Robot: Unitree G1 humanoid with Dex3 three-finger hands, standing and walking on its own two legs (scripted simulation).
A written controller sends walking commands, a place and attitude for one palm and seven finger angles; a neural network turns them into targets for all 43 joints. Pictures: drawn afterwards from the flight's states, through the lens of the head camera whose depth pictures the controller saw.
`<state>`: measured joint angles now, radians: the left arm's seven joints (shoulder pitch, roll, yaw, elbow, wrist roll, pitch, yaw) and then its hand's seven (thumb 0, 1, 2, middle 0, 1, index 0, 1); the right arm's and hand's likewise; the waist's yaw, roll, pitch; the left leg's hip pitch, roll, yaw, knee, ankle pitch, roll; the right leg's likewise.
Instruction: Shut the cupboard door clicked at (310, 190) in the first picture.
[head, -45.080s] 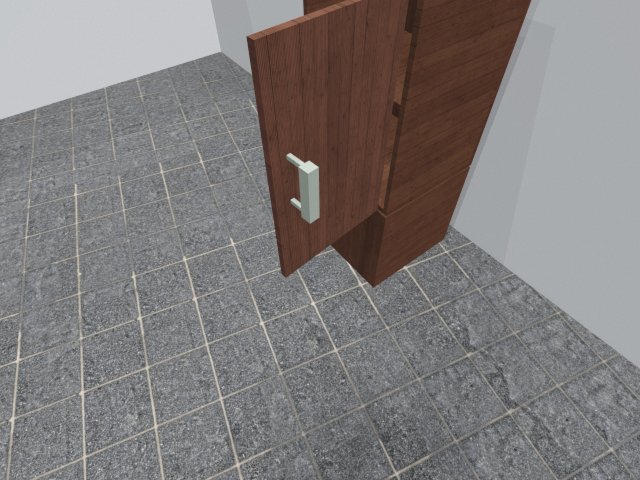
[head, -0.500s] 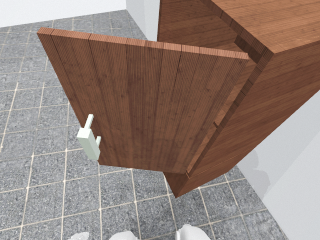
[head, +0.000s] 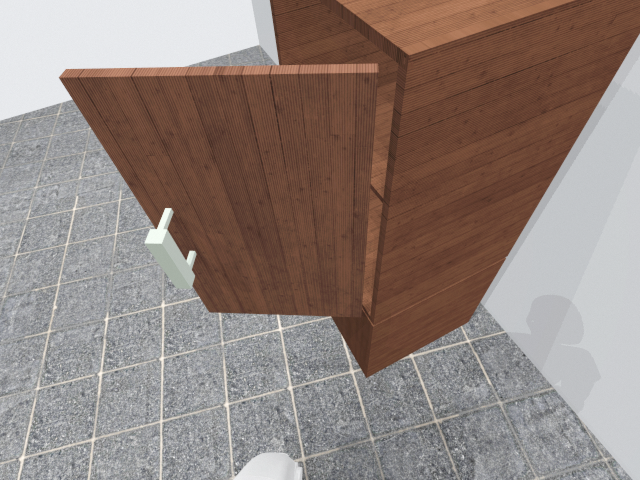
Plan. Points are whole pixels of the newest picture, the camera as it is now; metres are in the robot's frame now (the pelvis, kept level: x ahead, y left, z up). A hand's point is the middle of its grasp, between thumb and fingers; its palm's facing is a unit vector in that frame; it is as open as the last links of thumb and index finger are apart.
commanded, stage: come to a stop and stand still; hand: left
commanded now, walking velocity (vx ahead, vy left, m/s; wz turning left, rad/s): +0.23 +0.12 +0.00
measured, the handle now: (176, 249) +0.45 +0.27 -0.04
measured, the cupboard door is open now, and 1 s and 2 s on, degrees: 60 60 60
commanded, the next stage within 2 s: look again from close up in 1.20 s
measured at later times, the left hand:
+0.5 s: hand out of the picture +0.08 +0.22 -0.18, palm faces +0.02 -0.98 -0.19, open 7.4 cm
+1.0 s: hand out of the picture +0.07 +0.23 -0.18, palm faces +0.06 -0.98 -0.21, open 7.3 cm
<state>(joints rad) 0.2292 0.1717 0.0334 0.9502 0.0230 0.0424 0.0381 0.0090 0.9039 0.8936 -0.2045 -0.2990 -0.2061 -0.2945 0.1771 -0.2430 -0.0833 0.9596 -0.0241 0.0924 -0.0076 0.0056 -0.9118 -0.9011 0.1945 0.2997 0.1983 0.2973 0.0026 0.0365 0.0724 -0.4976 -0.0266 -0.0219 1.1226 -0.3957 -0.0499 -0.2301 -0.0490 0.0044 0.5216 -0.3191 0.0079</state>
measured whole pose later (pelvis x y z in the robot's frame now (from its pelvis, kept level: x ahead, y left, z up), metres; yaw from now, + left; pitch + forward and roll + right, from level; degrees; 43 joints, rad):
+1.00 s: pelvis +0.03 +0.05 +0.00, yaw +1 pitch +1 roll +0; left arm 0.20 0.18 0.03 1.03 0.01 0.02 0.04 0.00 0.91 0.89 -0.20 -0.30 -0.20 -0.29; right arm 0.23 -0.15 -0.04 1.04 -0.02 0.01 -0.05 0.01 -0.94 -0.90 0.20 0.30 0.20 0.30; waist 0.01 -0.02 0.06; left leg -0.22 0.00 0.11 0.51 -0.32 0.03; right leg -0.23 -0.04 -0.03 0.52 -0.30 0.03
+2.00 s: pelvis +0.00 +0.05 -0.01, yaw +4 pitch +0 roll +0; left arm 0.45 0.20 0.03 0.24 -0.14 -0.03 0.08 0.02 0.92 0.89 -0.22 -0.32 -0.22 -0.31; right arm 0.36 -0.21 0.02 0.88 0.03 -0.25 -0.06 0.02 -0.92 -0.90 0.20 0.30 0.20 0.30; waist -0.01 -0.01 -0.01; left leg -0.28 -0.02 0.07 0.58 -0.30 0.04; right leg -0.28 -0.07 -0.06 0.61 -0.31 0.01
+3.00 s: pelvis -0.03 +0.04 -0.11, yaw +3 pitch +16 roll -3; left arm 0.45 0.26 0.14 -0.11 -0.30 -0.37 -0.33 0.02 0.90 0.89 -1.07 -1.25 -1.07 -1.24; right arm 0.22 -0.24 -0.02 0.49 0.04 -0.22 -0.06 0.02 -0.90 -0.90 0.20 0.30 0.20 0.30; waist 0.00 0.02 -0.15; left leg -1.01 0.05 0.01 1.28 -0.55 0.03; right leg -0.96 -0.04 -0.10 1.21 -0.53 0.00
